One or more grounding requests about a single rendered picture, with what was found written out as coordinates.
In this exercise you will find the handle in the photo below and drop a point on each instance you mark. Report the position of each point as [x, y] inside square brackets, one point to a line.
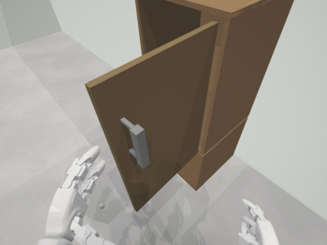
[140, 151]

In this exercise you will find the left robot hand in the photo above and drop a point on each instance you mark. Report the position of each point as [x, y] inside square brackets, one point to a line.
[71, 197]

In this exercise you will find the right robot hand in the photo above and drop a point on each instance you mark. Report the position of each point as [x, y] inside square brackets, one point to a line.
[261, 232]

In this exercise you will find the cupboard door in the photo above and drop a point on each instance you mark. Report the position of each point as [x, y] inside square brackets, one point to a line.
[164, 91]

